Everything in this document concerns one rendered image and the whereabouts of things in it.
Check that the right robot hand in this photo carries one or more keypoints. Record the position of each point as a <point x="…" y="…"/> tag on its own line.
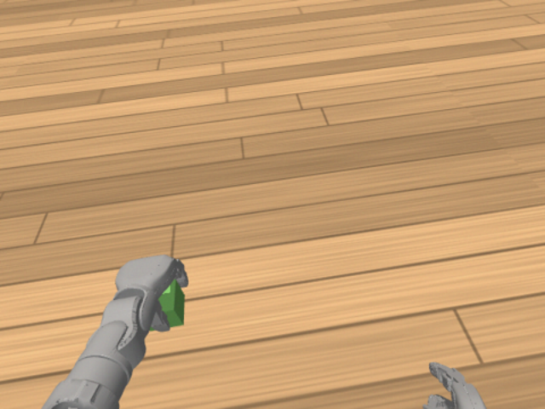
<point x="463" y="395"/>

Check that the left robot hand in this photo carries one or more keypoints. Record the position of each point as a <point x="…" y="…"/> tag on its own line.
<point x="156" y="273"/>

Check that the left robot arm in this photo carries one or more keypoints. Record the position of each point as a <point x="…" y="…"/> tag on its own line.
<point x="115" y="349"/>

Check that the cube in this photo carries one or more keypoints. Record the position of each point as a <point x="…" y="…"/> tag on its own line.
<point x="172" y="302"/>

